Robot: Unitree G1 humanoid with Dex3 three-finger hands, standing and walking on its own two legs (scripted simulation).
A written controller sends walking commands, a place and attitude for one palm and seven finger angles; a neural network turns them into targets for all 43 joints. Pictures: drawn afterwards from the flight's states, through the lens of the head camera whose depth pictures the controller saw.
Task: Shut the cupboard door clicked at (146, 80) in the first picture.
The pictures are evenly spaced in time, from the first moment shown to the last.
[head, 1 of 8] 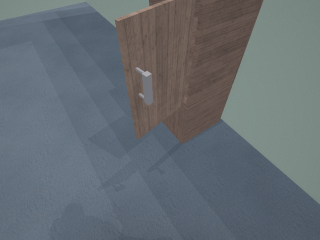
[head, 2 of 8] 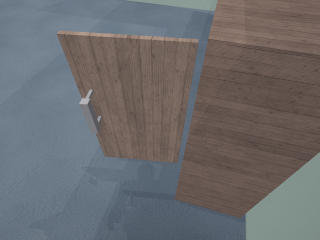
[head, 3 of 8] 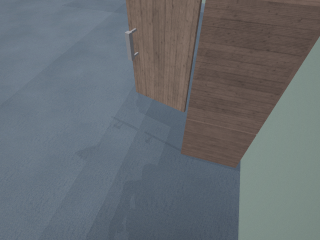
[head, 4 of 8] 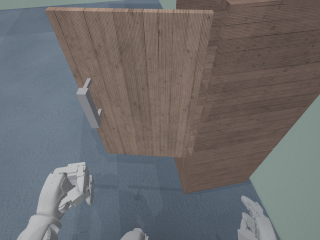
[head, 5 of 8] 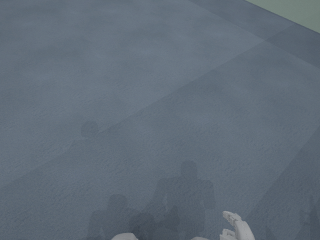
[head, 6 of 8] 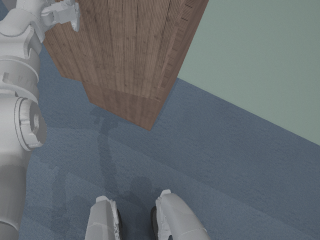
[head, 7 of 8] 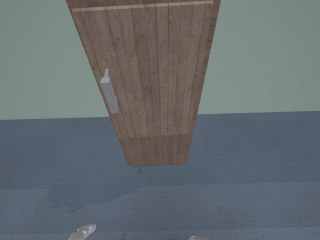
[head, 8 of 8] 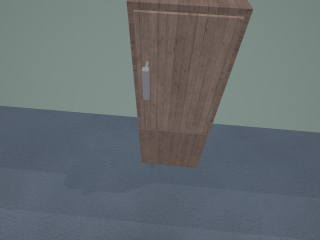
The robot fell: no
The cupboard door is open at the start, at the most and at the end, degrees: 100 100 0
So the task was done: yes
